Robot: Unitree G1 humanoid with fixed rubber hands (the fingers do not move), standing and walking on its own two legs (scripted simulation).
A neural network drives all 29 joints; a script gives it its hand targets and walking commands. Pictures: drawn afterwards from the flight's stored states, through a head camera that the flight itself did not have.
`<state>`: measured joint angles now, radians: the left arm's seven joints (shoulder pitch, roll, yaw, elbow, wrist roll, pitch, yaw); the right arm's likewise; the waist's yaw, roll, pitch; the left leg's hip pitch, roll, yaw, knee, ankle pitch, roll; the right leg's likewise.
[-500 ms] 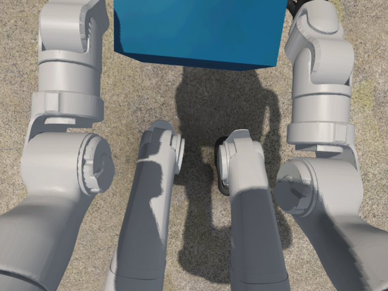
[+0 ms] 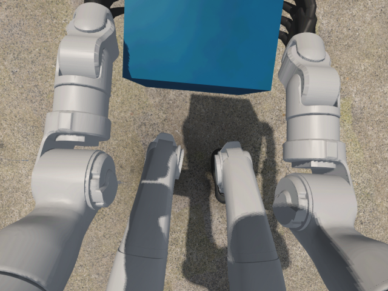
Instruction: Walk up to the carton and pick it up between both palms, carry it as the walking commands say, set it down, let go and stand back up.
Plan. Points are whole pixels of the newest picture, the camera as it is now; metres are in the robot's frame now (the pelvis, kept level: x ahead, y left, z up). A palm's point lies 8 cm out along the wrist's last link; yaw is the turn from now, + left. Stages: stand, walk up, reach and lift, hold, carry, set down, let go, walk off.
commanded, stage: reach and lift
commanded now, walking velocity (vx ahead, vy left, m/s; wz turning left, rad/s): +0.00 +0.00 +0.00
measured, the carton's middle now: (199, 36) +0.52 +0.03 -0.15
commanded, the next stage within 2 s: none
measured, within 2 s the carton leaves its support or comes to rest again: neither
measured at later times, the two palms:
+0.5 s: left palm (84, 3) +0.49 +0.18 -0.01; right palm (326, 35) +0.49 -0.13 -0.01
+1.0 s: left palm out of the picture +0.47 +0.17 +0.06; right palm (378, 35) +0.46 -0.13 +0.06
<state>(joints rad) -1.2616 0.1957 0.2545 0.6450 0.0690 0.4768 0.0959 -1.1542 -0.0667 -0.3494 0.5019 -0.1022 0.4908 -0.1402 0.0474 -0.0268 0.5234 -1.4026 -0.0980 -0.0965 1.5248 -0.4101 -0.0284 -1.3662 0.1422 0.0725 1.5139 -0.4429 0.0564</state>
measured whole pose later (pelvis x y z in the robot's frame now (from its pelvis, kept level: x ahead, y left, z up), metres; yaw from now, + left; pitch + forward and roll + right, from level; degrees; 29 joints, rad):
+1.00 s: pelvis +0.02 +0.00 +0.12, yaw +1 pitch +6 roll -1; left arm -0.94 0.07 0.24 0.52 0.11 0.46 0.11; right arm -0.86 0.00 -0.32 0.44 -0.14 0.46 -0.10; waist 0.03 -0.02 0.52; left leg -0.82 -0.10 -0.12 1.00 -0.26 -0.02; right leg -0.79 0.10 0.12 1.00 -0.30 0.04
